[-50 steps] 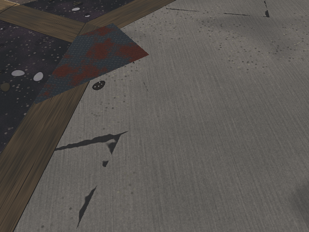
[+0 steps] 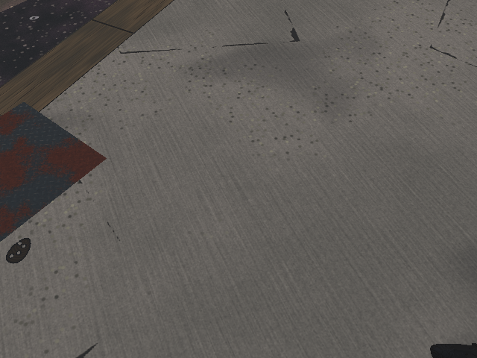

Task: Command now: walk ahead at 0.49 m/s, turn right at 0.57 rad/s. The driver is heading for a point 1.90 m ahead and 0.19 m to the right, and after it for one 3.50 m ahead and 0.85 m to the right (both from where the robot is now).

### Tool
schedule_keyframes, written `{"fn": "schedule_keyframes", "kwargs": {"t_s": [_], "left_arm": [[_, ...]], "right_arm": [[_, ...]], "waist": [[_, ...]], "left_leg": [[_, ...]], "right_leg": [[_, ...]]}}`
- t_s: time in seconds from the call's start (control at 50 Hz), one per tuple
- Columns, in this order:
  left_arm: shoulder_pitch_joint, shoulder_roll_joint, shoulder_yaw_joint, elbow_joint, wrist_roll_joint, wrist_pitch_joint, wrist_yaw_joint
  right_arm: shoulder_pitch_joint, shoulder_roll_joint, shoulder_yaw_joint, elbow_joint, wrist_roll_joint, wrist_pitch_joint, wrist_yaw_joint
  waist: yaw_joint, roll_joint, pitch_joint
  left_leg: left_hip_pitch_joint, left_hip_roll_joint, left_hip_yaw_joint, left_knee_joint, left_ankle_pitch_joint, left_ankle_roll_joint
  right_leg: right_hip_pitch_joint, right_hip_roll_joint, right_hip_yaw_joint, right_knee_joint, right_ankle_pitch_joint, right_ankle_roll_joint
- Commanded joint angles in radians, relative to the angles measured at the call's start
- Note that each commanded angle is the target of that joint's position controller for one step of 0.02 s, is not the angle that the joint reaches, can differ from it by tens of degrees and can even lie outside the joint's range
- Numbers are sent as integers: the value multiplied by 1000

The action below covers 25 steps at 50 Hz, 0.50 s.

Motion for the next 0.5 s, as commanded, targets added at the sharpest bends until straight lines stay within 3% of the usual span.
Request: {"fn": "schedule_keyframes", "kwargs": {"t_s": [0.02, 0.1, 0.12, 0.14, 0.16, 0.18, 0.2, 0.22, 0.24, 0.26, 0.3, 0.34, 0.4, 0.5], "left_arm": [[20, 168, 48, -48, -10, -5, 11], [51, 149, 43, -29, 0, 8, 17], [45, 144, 41, -28, 2, 13, 16], [44, 115, 29, -31, 5, 12, 13], [42, 70, 9, -50, 18, 9, 10], [194, 15, -7, -50, -13, -4, 7], [170, 101, 3, -38, -23, -10, 12], [44, 158, 18, -56, -23, -12, 12], [-30, 149, 15, -75, -10, -13, 15], [-73, 135, 15, -90, 6, -18, 12], [-57, 103, 13, -88, 7, -18, 3], [-58, 69, 4, -91, 8, -14, 0], [-153, 43, -10, -124, 15, -18, -2], [-307, 34, -18, -158, 1, -30, -20]], "right_arm": [[-107, -65, -10, -95, 14, -21, 11], [-79, -103, -20, -97, 15, -41, 32], [-24, -110, -27, -84, 14, -45, 31], [75, -142, -43, -61, 6, -51, 24], [236, -195, -56, -44, -8, -54, 17], [363, -275, -85, 11, -6, -37, 22], [369, -182, -64, 14, 26, -33, 31], [312, -124, -47, 0, 28, -28, 29], [250, -108, -37, -14, 14, -20, 27], [215, -89, -30, -12, 7, -15, 26], [198, -63, -19, -7, -1, -17, 25], [217, -78, -22, 8, 13, -20, 24], [243, -121, -34, 26, 21, -14, 16], [322, -143, -33, 64, 34, 3, 12]], "waist": [[9, -103, -11], [-8, -150, -29], [-39, -166, -43], [-87, -158, -108], [-157, -71, -252], [-112, 264, -375], [-142, 202, -319], [-163, 99, -176], [-144, 23, -106], [-125, 11, -44], [-84, 60, -36], [-77, 66, -36], [-98, 41, -18], [-152, 40, 8]], "left_leg": [[144, -63, 40, -98, 59, 0], [194, -69, 48, -163, -77, 48], [269, -81, 72, -196, -107, 73], [427, -69, 71, -216, -113, 113], [688, 86, -84, -181, -119, 186], [1034, 285, -537, -258, -342, 361], [1028, 305, -679, -348, -582, 350], [908, 265, -540, -364, -580, 304], [787, 221, -417, -376, -472, 277], [687, 186, -339, -401, -362, 280], [596, 128, -233, -441, -228, 268], [568, 121, -170, -470, -133, 285], [558, 116, -92, -503, -41, 290], [556, 92, 4, -498, -17, 254]], "right_leg": [[-100, -226, 198, -81, 47, -123], [39, -286, 271, 37, 130, -108], [46, -276, 270, 78, 201, -95], [31, -224, 236, 195, 303, -67], [-88, -168, 162, 465, 204, -28], [-465, -12, 35, 800, -236, 57], [-615, -58, 81, 928, -349, 62], [-663, -97, 80, 960, -263, 60], [-640, -138, 33, 937, -193, 61], [-627, -168, 16, 873, -141, 63], [-541, -211, -12, 788, -91, 66], [-534, -223, -43, 713, -78, 79], [-545, -235, -68, 528, 46, 99], [-445, -193, -111, 275, 263, 101]]}}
